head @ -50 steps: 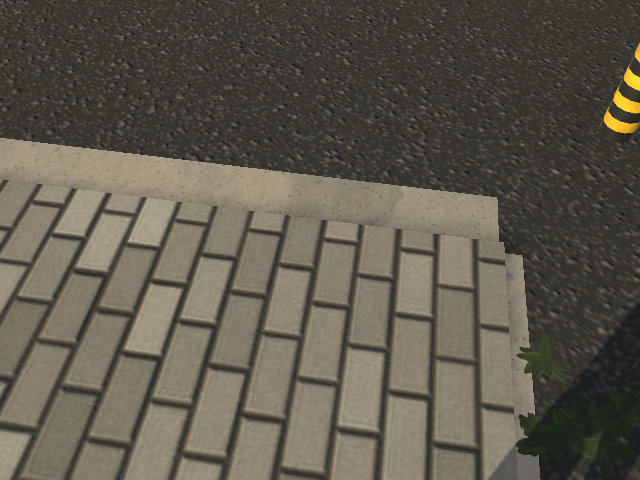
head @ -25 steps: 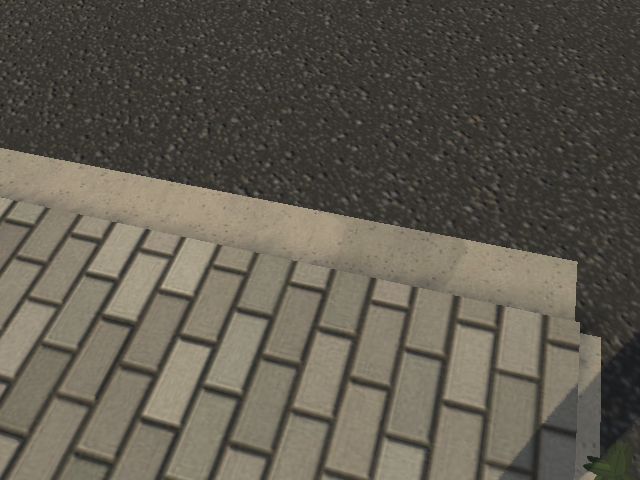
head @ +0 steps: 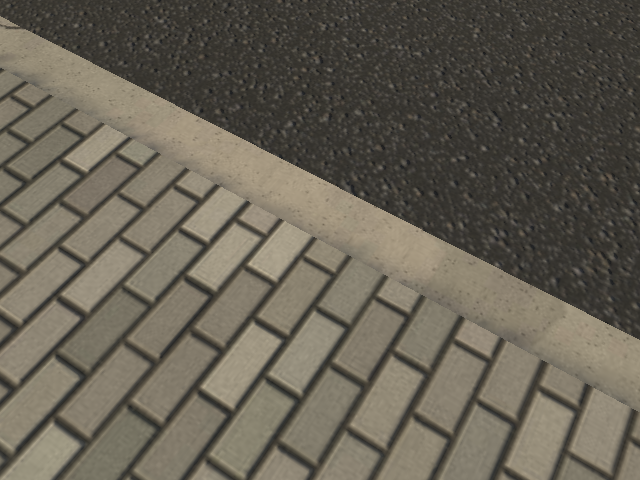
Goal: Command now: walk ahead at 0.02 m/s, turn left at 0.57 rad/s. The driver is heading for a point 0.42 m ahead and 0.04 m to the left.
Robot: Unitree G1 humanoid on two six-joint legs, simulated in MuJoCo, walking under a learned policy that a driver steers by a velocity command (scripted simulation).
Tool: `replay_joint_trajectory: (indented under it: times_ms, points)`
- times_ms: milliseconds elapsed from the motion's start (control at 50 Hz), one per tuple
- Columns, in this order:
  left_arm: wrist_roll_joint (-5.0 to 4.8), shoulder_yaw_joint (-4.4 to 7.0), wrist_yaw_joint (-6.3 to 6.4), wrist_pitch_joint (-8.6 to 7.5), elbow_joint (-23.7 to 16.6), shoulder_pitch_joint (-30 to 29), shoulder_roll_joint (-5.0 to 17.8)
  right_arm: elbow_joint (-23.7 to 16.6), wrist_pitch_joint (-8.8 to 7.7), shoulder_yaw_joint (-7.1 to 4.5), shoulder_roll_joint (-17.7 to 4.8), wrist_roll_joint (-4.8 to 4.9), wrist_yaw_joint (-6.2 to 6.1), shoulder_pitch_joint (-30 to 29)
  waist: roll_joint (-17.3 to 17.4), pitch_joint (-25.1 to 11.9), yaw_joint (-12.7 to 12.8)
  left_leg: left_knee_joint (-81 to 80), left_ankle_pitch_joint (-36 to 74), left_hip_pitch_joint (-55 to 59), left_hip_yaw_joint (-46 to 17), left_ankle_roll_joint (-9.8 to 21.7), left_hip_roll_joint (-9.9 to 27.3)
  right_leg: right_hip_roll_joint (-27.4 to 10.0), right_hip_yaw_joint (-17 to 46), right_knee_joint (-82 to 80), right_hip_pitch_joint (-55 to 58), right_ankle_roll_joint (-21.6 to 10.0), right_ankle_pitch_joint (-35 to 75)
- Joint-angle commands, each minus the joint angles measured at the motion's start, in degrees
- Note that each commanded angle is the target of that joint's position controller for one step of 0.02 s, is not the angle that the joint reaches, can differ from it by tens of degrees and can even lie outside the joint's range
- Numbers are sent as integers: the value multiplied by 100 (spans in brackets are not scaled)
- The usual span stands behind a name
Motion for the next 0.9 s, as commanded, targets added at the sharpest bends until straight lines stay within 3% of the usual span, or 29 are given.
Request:
replay_joint_trajectory:
  times_ms: [20,140,180,200,220,240,260,280,300,320,380,440,500,560,600,620,640,660,680,700,720,760,840,900]
  points:
    - [-10,59,13,-45,-313,101,327,-441,-35,-292,-1023,20,-89,-145,794,-1199,63,-432,2356,1080,-1400,1090,1304,62,142,-710,149,78,319]
    - [-54,87,-109,-110,-373,129,430,-492,50,-277,-998,23,-50,-266,1118,-991,-7,-369,1273,732,-2133,947,1169,234,198,-1923,846,-65,419]
    - [-53,120,-155,-176,-293,464,431,-536,90,-247,-939,83,-72,-437,1102,-959,227,-116,1096,586,-2229,712,956,249,98,-3074,1459,-212,1099]
    - [-11,175,-149,-191,-245,645,581,-545,102,-208,-814,90,-94,-358,906,-983,255,151,532,266,-2103,458,721,-78,263,-3544,2002,-360,1601]
    - [97,264,-104,-164,-286,777,999,-559,98,-122,-501,16,-89,-120,-214,-1098,100,1324,-997,-491,-1419,112,154,-1316,1370,-3798,2651,-807,2144]
    - [289,301,-120,-133,-299,626,1263,-749,32,-181,-641,48,-83,-110,-1654,-739,-40,2460,-2725,-1562,-466,-187,-557,-2303,2773,-4095,2310,-1842,2876]
    - [294,216,-97,-169,-485,378,948,-608,-13,-319,-1103,-17,-71,59,-1146,-705,-37,3637,-2608,-1549,-645,-381,-134,-2460,2690,-4107,2097,-2165,2887]
    - [214,145,-52,-174,-545,140,656,-461,10,-395,-1235,47,-41,168,-751,-665,-133,3995,-2063,-1610,-557,-429,-8,-2059,2039,-4108,2070,-1876,2040]
    - [107,119,-19,-168,-572,43,549,-334,65,-377,-1074,43,-46,258,-618,-556,-148,4093,-1605,-1772,-418,-503,99,-1636,1582,-4183,2156,-1542,936]
    - [-11,104,27,-173,-543,99,521,-358,91,-337,-937,13,-32,178,-726,-426,-32,4216,-1245,-2115,-332,-576,173,-1527,1446,-4299,2323,-1435,404]
    - [16,110,110,-195,-470,648,599,-565,15,-215,-630,86,75,-258,-768,-339,340,3833,-855,-2379,59,-690,337,-1435,1035,-4606,2654,-1410,-109]
    - [-1,162,77,-265,-378,1062,738,-705,-100,-106,-395,32,117,-498,-694,-406,544,2961,-812,-2201,129,-702,465,-1566,908,-4714,2918,-1504,-86]
    - [-51,205,-46,-329,-344,1014,859,-652,-214,4,-213,26,185,-382,-767,-284,456,1889,-865,-1243,403,-515,489,-1523,477,-4819,2352,-1505,194]
    - [-150,241,-194,-365,-228,1142,973,-581,-288,3,-325,56,248,-288,-792,-117,406,1043,-937,-449,641,-300,400,-1560,326,-4714,1995,-1564,285]
    - [-241,224,-266,-334,-156,1060,968,-397,-322,-13,-334,77,267,147,-626,-139,81,173,-376,516,814,-104,260,-1538,198,-4342,1599,-1482,256]
    - [-216,156,-289,-332,-103,1116,795,-205,-312,-72,-433,89,241,604,-466,-287,-130,-12,-378,1318,857,-15,127,-1413,52,-3929,1219,-1356,382]
    - [-118,23,-315,-362,-87,1057,456,-41,-308,-176,-652,114,190,1270,-146,-629,-474,-116,-416,2338,373,133,409,-1103,-336,-2910,713,-1071,672]
    - [80,-157,-351,-439,-396,818,-77,-9,-306,-284,-1269,-3,103,1889,1423,-1046,-602,-624,-718,3378,-1843,663,1893,-432,-986,-584,-692,-515,-289]
    - [-81,-55,-303,-548,-581,688,277,-77,-396,-323,-1506,-8,153,1877,1620,-956,-615,-1245,-1715,3121,-3473,1463,2522,-87,-360,704,-1796,-437,-934]
    - [-213,45,-306,-597,-585,590,656,-106,-494,-193,-1059,6,193,1625,1167,-546,-554,-1349,-2148,2868,-3117,1446,2374,-440,-34,1205,-2176,-526,-572]
    - [-254,56,-332,-619,-536,603,684,-117,-557,-96,-770,-11,215,1394,1126,-249,-417,-1412,-2111,2561,-2522,1275,2085,-617,-18,1171,-2215,-625,23]
    - [-117,65,-346,-611,-417,675,607,-155,-587,-11,-553,-36,221,937,865,-12,-153,-1619,-996,2042,-1673,1035,1728,-802,23,745,-1905,-594,837]
    - [-141,-14,-385,-457,-319,707,289,-49,-683,-22,-515,-107,138,946,592,-60,-47,-1846,927,1787,-435,856,1492,-722,34,222,-1636,-387,1872]
    - [-153,-88,-398,-426,-483,291,121,73,-715,-37,-568,-121,93,1006,539,82,-156,-1973,1185,1541,285,699,1367,-486,61,-887,-1310,-348,2638]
